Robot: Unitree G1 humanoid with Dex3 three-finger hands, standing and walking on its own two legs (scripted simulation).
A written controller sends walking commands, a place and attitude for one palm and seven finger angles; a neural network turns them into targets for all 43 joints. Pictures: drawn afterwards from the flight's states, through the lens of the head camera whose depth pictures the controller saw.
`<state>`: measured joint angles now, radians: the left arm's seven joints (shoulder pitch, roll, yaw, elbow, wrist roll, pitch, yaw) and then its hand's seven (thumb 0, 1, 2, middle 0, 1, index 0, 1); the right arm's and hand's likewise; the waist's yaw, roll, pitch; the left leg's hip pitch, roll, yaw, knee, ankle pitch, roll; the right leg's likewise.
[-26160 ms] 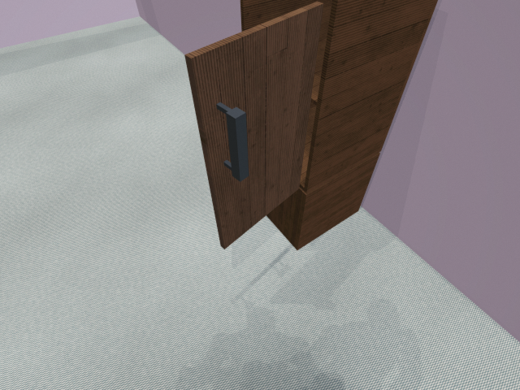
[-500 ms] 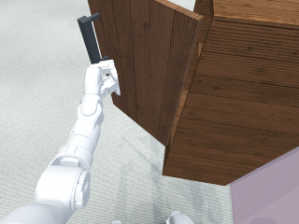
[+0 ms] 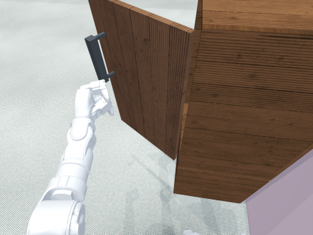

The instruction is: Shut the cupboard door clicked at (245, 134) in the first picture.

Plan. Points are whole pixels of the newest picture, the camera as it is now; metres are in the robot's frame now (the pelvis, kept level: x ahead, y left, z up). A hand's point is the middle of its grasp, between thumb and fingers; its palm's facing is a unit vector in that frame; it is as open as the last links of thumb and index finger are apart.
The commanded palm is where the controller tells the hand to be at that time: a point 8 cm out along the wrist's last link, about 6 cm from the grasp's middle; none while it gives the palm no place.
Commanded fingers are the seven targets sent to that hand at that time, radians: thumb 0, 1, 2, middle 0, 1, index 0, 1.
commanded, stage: draw the hand back to the body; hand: left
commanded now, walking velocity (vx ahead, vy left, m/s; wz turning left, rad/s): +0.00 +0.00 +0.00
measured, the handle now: (103, 58) +0.65 +0.16 +0.09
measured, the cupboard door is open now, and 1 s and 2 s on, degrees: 57 57 57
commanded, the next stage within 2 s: step back with the hand held close in 1.36 s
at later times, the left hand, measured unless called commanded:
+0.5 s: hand (53, 142) +0.29 +0.20 +0.15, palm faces +0.22 -0.95 -0.21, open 3.2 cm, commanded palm +0.25 +0.25 +0.16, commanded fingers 0.00 0.90 0.90 -0.83 -0.99 -0.83 -0.99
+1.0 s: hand out of the picture +0.21 +0.29 +0.19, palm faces +0.49 -0.77 -0.41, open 6.2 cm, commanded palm +0.15 +0.32 +0.21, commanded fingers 0.00 0.90 0.90 -0.20 -0.30 -0.20 -0.30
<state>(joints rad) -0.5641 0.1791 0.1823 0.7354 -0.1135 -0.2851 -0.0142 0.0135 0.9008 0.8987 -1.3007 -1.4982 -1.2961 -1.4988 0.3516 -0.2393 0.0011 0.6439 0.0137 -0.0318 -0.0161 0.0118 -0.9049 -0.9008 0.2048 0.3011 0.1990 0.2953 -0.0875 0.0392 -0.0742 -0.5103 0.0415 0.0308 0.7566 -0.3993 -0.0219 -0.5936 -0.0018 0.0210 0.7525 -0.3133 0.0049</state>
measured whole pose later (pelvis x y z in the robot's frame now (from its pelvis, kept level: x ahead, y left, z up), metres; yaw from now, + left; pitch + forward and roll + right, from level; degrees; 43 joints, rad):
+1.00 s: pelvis +0.02 +0.01 +0.03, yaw +2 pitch -4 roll -1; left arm 0.45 0.34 0.34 -0.35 -0.04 -0.09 0.11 0.01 0.89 0.90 -0.42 -0.53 -0.41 -0.53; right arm 0.22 -0.23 0.01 0.65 0.00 -0.09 -0.09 0.02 -0.90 -0.90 0.21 0.30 0.20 0.30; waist 0.06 0.07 0.00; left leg -0.06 0.02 0.01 0.43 -0.30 -0.01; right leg -0.12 -0.02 -0.01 0.42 -0.22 0.02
